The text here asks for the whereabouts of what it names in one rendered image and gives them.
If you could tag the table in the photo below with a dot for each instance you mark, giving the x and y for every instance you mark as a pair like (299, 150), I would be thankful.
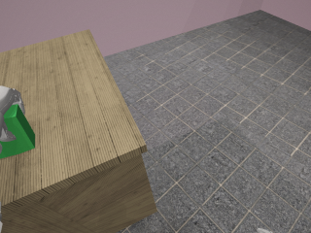
(86, 173)

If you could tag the robot left hand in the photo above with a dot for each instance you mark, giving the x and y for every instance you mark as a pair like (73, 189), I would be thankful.
(9, 97)

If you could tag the sponge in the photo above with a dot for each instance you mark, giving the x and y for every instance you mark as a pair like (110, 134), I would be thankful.
(17, 124)

